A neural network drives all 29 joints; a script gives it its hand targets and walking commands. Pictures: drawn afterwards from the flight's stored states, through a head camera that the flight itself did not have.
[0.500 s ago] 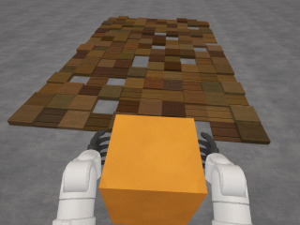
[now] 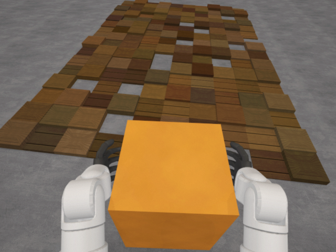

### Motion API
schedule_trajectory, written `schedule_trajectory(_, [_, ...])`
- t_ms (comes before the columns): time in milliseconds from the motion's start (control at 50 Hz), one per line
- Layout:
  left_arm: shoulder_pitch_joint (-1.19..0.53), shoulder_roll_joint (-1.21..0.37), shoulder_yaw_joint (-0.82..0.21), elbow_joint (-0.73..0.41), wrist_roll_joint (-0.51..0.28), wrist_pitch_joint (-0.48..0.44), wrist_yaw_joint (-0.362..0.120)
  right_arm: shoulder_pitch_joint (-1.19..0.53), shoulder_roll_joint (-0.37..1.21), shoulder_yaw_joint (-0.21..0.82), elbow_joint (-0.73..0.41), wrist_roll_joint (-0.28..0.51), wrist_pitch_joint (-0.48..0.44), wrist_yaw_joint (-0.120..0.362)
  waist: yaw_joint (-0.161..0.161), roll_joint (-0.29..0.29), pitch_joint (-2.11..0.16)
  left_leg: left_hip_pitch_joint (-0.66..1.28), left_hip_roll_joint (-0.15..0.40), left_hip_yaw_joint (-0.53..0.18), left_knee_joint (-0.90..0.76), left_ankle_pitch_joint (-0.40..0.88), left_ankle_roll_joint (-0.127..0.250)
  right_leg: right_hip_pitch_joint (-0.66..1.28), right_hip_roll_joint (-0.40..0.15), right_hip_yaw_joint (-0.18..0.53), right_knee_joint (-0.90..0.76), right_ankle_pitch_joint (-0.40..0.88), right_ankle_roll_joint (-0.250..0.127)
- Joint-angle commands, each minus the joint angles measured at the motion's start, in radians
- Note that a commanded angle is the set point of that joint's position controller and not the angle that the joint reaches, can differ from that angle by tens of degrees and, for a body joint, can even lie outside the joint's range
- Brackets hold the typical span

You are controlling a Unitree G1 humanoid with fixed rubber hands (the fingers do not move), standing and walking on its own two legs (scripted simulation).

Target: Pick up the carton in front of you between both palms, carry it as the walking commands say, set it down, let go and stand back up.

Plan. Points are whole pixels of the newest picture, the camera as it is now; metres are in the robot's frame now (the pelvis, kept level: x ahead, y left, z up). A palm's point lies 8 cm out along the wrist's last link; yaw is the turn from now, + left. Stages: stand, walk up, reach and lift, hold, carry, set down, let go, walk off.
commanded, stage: carry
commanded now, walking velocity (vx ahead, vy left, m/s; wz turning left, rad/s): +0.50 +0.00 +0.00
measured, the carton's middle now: (170, 188) +0.27 +0.01 +0.03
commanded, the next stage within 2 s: none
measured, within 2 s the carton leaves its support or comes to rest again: neither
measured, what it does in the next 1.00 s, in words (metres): walks ahead: right foot, then left foot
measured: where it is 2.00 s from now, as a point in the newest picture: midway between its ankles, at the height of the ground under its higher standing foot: (165, 122)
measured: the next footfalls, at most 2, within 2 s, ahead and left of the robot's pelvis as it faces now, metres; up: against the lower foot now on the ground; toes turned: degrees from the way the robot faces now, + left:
right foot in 0.40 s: +0.44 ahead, -0.11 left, +0.00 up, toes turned -12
left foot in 0.86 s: +0.74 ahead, +0.09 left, +0.00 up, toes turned +9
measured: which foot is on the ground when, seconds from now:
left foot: down 0.00-0.42, up 0.44-0.84, down 0.86-1.00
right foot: up 0.00-0.38, down 0.40-0.88, up 0.90-1.00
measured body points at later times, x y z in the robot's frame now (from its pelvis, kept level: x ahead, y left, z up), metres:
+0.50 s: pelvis +0.33 -0.03 +0.01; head +0.35 -0.04 +0.46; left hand +0.61 +0.13 +0.09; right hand +0.63 -0.17 +0.09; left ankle +0.16 +0.08 -0.63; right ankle +0.40 -0.10 -0.72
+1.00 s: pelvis +0.65 +0.02 +0.00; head +0.72 +0.03 +0.45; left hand +1.08 +0.17 +0.17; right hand +1.07 -0.14 +0.17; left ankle +0.70 +0.08 -0.72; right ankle +0.53 -0.11 -0.60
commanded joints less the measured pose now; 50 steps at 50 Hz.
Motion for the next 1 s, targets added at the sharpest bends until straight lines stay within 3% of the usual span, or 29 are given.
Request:
schedule_trajectory(0, [-0.512, -0.9, -0.754, -0.063, -0.415, 0.013, -0.282, -0.41, 0.903, 0.681, -0.061, 0.374, 0.007, 0.242, -0.038, 0.216, -0.287, 0.695, 0.376, -0.675, -0.353, -0.04, 0.143, -0.59, 0.018, 0.065, 0.453, 0.041, -0.051])
schedule_trajectory(20, [-0.512, -0.925, -0.758, -0.07, -0.415, 0.001, -0.283, -0.431, 0.932, 0.693, -0.089, 0.381, -0.003, 0.245, -0.036, 0.108, -0.285, 0.647, 0.356, -0.586, -0.342, 0.015, 0.113, -0.581, -0.017, 0.078, 0.425, 0.102, -0.06])
schedule_trajectory(40, [-0.502, -0.942, -0.76, -0.078, -0.41, -0.011, -0.282, -0.446, 0.957, 0.711, -0.111, 0.389, -0.013, 0.248, -0.03, 0.072, -0.279, 0.59, 0.334, -0.498, -0.35, 0.06, 0.081, -0.545, -0.036, 0.086, 0.357, 0.159, -0.064])
schedule_trajectory(60, [-0.503, -0.944, -0.768, -0.091, -0.401, -0.023, -0.278, -0.461, 0.966, 0.726, -0.129, 0.402, -0.022, 0.252, -0.027, 0.087, -0.28, 0.56, 0.309, -0.427, -0.365, 0.07, 0.058, -0.51, -0.035, 0.08, 0.289, 0.19, -0.063])
schedule_trajectory(120, [-0.44, -0.959, -0.775, -0.079, -0.372, -0.05, -0.261, -0.447, 0.949, 0.751, -0.147, 0.431, -0.034, 0.262, -0.029, 0.14, -0.258, 0.546, 0.267, -0.304, -0.401, 0.09, 0.055, -0.485, -0.005, 0.022, 0.114, 0.24, -0.05])
schedule_trajectory(200, [-0.375, -0.921, -0.764, -0.074, -0.333, -0.056, -0.24, -0.399, 0.889, 0.755, -0.146, 0.434, -0.034, 0.275, -0.032, 0.167, -0.189, 0.57, 0.211, -0.185, -0.393, 0.232, 0.044, -0.473, 0.035, -0.055, -0.173, 0.34, -0.043])
schedule_trajectory(280, [-0.363, -0.884, -0.759, -0.089, -0.339, -0.036, -0.242, -0.357, 0.847, 0.729, -0.139, 0.41, -0.017, 0.272, -0.037, 0.196, -0.121, 0.566, 0.194, -0.119, -0.375, 0.319, 0.021, -0.389, 0.071, -0.123, -0.33, 0.445, -0.061])
schedule_trajectory(320, [-0.392, -0.865, -0.756, -0.1, -0.356, -0.023, -0.247, -0.375, 0.83, 0.724, -0.145, 0.403, -0.007, 0.268, -0.032, 0.197, -0.11, 0.561, 0.193, -0.089, -0.311, 0.407, 0.0, -0.296, 0.079, -0.144, -0.371, 0.454, -0.077])
schedule_trajectory(360, [-0.412, -0.843, -0.746, -0.094, -0.367, -0.013, -0.251, -0.404, 0.805, 0.724, -0.153, 0.406, 0.005, 0.263, -0.01, 0.157, -0.178, 0.464, 0.139, -0.008, -0.072, 0.48, -0.042, -0.008, 0.146, -0.214, -0.405, 0.373, -0.085])
schedule_trajectory(380, [-0.415, -0.828, -0.737, -0.086, -0.369, -0.008, -0.252, -0.432, 0.779, 0.721, -0.157, 0.409, 0.011, 0.259, 0.015, 0.102, -0.24, 0.314, 0.118, -0.015, 0.12, 0.319, -0.068, 0.202, 0.059, -0.1, -0.4, 0.295, -0.092])
schedule_trajectory(400, [-0.435, -0.798, -0.718, -0.064, -0.36, -0.009, -0.253, -0.475, 0.779, 0.732, -0.176, 0.416, 0.024, 0.254, 0.03, -0.153, -0.33, 0.024, 0.016, -0.042, 0.452, 0.054, -0.118, 0.428, -0.227, 0.38, -0.511, 0.084, -0.233])
schedule_trajectory(420, [-0.436, -0.81, -0.721, -0.05, -0.372, -0.009, -0.252, -0.51, 0.774, 0.733, -0.18, 0.422, 0.029, 0.253, 0.033, -0.271, -0.299, -0.189, -0.065, -0.136, 0.633, -0.314, -0.111, 0.464, -0.319, 0.631, -0.647, 0.164, -0.305])
schedule_trajectory(440, [-0.489, -0.826, -0.728, -0.082, -0.394, -0.007, -0.252, -0.538, 0.795, 0.733, -0.163, 0.422, 0.026, 0.251, 0.019, -0.192, -0.286, -0.235, 0.0, -0.227, 0.735, -0.313, -0.077, 0.441, -0.313, 0.532, -0.623, 0.289, -0.292])
schedule_trajectory(480, [-0.582, -0.865, -0.75, -0.113, -0.419, -0.012, -0.25, -0.586, 0.829, 0.728, -0.154, 0.432, 0.013, 0.248, 0.008, -0.01, -0.279, -0.22, 0.075, -0.263, 0.679, -0.207, -0.05, 0.323, -0.255, 0.346, -0.584, 0.455, -0.232])
schedule_trajectory(520, [-0.648, -0.87, -0.765, -0.12, -0.438, -0.017, -0.249, -0.614, 0.835, 0.729, -0.142, 0.428, 0.004, 0.235, 0.003, -0.022, -0.288, -0.15, 0.083, -0.243, 0.558, -0.129, -0.056, 0.246, -0.212, 0.208, -0.608, 0.459, -0.182])
schedule_trajectory(560, [-0.679, -0.839, -0.768, -0.109, -0.447, -0.016, -0.249, -0.631, 0.819, 0.728, -0.118, 0.413, -0.003, 0.219, 0.007, -0.061, -0.282, -0.148, 0.067, -0.207, 0.469, -0.101, -0.065, 0.23, -0.185, 0.134, -0.622, 0.455, -0.182])
schedule_trajectory(660, [-0.843, -0.723, -0.729, -0.042, -0.467, 0.005, -0.234, -0.816, 0.721, 0.694, -0.074, 0.415, 0.02, 0.182, 0.033, -0.093, -0.21, -0.216, 0.036, -0.138, 0.202, 0.007, -0.063, 0.255, -0.124, 0.023, -0.596, 0.556, -0.207])
schedule_trajectory(760, [-1.107, -0.644, -0.631, 0.119, -0.476, 0.044, -0.195, -1.088, 0.636, 0.597, 0.075, 0.455, 0.071, 0.154, 0.04, -0.128, -0.172, -0.097, -0.005, -0.097, 0.039, 0.098, -0.008, 0.235, -0.113, -0.031, -0.525, 0.621, -0.195])
schedule_trajectory(780, [-1.166, -0.642, -0.609, 0.158, -0.476, 0.054, -0.187, -1.145, 0.632, 0.572, 0.113, 0.463, 0.08, 0.152, 0.033, -0.122, -0.177, -0.05, -0.018, -0.092, 0.018, 0.093, 0.006, 0.227, -0.115, -0.042, -0.482, 0.673, -0.186])
schedule_trajectory(800, [-1.228, -0.645, -0.588, 0.198, -0.479, 0.063, -0.18, -1.194, 0.628, 0.545, 0.155, 0.469, 0.087, 0.15, 0.004, -0.105, -0.209, 0.051, -0.045, -0.072, -0.004, 0.085, 0.016, 0.211, -0.108, -0.07, -0.379, 0.776, -0.171])
schedule_trajectory(820, [-1.286, -0.651, -0.568, 0.239, -0.483, 0.074, -0.174, -1.228, 0.628, 0.512, 0.208, 0.476, 0.094, 0.149, -0.037, -0.047, -0.272, 0.225, -0.101, -0.021, -0.069, 0.082, 0.011, 0.175, -0.059, -0.131, -0.199, 0.826, -0.137])
schedule_trajectory(840, [-1.336, -0.652, -0.544, 0.273, -0.482, 0.083, -0.166, -1.261, 0.623, 0.477, 0.254, 0.483, 0.101, 0.15, -0.066, 0.049, -0.357, 0.452, -0.061, -0.084, -0.074, 0.041, 0.003, 0.046, -0.014, -0.128, 0.012, 0.669, -0.108])
schedule_trajectory(860, [-1.373, -0.662, -0.515, 0.316, -0.486, 0.093, -0.16, -1.299, 0.605, 0.434, 0.292, 0.485, 0.111, 0.149, -0.075, 0.218, -0.412, 0.616, 0.185, -0.485, -0.111, -0.044, 0.041, -0.17, 0.059, -0.084, 0.242, 0.334, -0.076])
schedule_trajectory(880, [-1.431, -0.679, -0.484, 0.337, -0.49, 0.102, -0.15, -1.356, 0.611, 0.404, 0.329, 0.493, 0.113, 0.15, -0.095, 0.425, -0.486, 0.795, 0.312, -0.84, -0.245, -0.033, 0.18, -0.442, 0.192, 0.018, 0.463, -0.02, -0.065])
schedule_trajectory(900, [-1.511, -0.695, -0.47, 0.344, -0.491, 0.105, -0.14, -1.409, 0.646, 0.393, 0.338, 0.513, 0.117, 0.15, -0.091, 0.36, -0.479, 0.815, 0.318, -0.818, -0.23, 0.01, 0.197, -0.538, 0.143, 0.108, 0.59, -0.01, -0.095])
schedule_trajectory(920, [-1.568, -0.73, -0.454, 0.348, -0.497, 0.107, -0.133, -1.48, 0.694, 0.382, 0.326, 0.537, 0.118, 0.154, -0.091, 0.262, -0.445, 0.783, 0.283, -0.726, -0.174, 0.133, 0.188, -0.601, 0.116, 0.121, 0.621, 0.017, -0.115])
schedule_trajectory(940, [-1.597, -0.771, -0.434, 0.354, -0.499, 0.108, -0.128, -1.547, 0.746, 0.381, 0.31, 0.56, 0.119, 0.157, -0.08, 0.151, -0.424, 0.739, 0.259, -0.633, -0.14, 0.245, 0.155, -0.617, 0.089, 0.124, 0.584, 0.049, -0.119])
schedule_trajectory(980, [-1.62, -0.82, -0.384, 0.377, -0.485, 0.112, -0.119, -1.644, 0.829, 0.368, 0.292, 0.58, 0.123, 0.16, -0.061, 0.123, -0.445, 0.711, 0.236, -0.527, -0.131, 0.341, 0.13, -0.612, 0.068, 0.114, 0.512, 0.093, -0.113])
